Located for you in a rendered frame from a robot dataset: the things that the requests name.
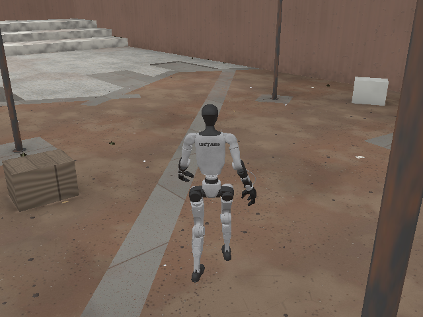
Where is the left robot hand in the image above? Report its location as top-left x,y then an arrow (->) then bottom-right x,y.
178,171 -> 194,182

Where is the left robot forearm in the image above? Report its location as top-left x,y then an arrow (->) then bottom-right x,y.
178,157 -> 187,176

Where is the robot left upper arm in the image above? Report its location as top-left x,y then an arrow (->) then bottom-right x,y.
180,133 -> 197,167

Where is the robot right upper arm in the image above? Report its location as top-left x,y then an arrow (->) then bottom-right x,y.
224,133 -> 243,170

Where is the robot right thigh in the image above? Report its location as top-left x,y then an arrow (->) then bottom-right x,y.
220,184 -> 234,225

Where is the right robot forearm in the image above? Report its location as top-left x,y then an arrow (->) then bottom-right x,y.
237,160 -> 253,191

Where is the right robot foot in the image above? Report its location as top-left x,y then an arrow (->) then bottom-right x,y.
221,245 -> 231,261

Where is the right robot hand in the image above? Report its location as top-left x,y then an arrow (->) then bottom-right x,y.
241,187 -> 256,206

